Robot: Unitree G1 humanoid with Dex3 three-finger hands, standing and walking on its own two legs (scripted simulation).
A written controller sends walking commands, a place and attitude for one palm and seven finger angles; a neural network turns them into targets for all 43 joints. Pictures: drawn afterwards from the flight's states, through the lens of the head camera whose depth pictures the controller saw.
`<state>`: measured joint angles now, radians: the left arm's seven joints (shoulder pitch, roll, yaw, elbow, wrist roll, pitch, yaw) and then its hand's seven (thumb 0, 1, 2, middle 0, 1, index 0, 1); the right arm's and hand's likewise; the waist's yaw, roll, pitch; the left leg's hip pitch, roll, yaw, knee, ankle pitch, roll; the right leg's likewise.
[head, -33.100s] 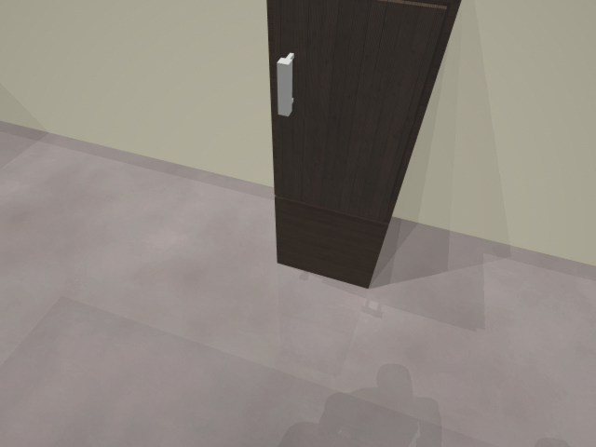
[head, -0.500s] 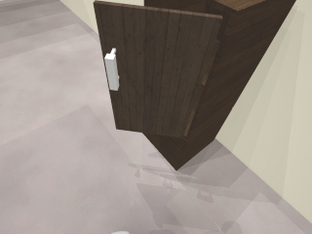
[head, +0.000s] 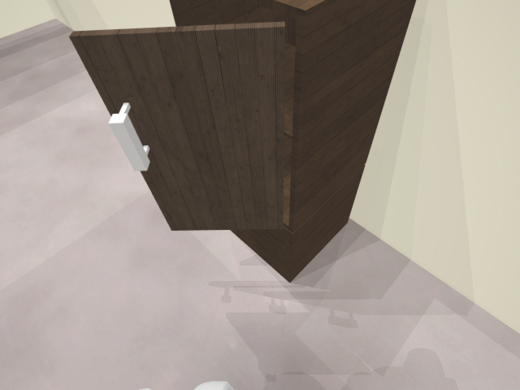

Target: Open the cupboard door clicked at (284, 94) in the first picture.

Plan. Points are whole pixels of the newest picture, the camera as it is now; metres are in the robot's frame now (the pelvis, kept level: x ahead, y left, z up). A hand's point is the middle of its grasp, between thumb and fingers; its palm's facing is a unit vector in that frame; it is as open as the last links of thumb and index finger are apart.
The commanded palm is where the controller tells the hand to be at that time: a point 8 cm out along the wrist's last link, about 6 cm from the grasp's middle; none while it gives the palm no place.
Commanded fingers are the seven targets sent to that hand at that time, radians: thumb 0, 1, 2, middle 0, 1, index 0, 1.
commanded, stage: come to a stop and stand still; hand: left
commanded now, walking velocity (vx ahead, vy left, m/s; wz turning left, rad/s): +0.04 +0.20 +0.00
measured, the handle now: (133, 136) +0.56 +0.27 +0.06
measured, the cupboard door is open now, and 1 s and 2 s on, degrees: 44 44 44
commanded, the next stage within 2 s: look again from close up in 0.72 s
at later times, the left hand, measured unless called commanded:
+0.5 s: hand out of the picture -0.03 +0.22 -0.18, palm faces +0.08 -0.98 -0.17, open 7.4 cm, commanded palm none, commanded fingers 0.00 0.90 0.90 -0.20 -0.30 -0.20 -0.30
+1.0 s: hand out of the picture +0.01 +0.23 -0.18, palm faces +0.02 -0.97 -0.23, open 7.4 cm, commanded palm none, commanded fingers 0.00 0.90 0.90 -0.20 -0.30 -0.20 -0.30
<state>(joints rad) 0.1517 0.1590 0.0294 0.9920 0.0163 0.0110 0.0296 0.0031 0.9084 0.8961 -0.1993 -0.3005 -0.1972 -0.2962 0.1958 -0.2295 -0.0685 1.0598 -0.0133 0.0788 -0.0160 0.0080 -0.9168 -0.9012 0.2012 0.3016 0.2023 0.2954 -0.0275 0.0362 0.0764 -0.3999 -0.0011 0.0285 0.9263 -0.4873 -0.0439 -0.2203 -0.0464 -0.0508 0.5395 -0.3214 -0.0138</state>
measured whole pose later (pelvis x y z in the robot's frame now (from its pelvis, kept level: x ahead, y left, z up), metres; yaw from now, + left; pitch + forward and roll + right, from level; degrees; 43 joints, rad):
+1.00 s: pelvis +0.00 +0.05 +0.00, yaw +0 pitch -1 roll +0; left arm 0.26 0.15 -0.01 1.11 0.01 -0.01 0.05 0.01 0.91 0.90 -0.20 -0.30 -0.20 -0.30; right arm 0.34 -0.14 0.01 1.07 -0.01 -0.02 -0.03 0.01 -0.91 -0.90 0.20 0.30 0.20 0.30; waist -0.02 0.03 0.04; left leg -0.18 -0.01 0.08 0.54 -0.35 0.04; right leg -0.20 -0.09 -0.04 0.53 -0.31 0.05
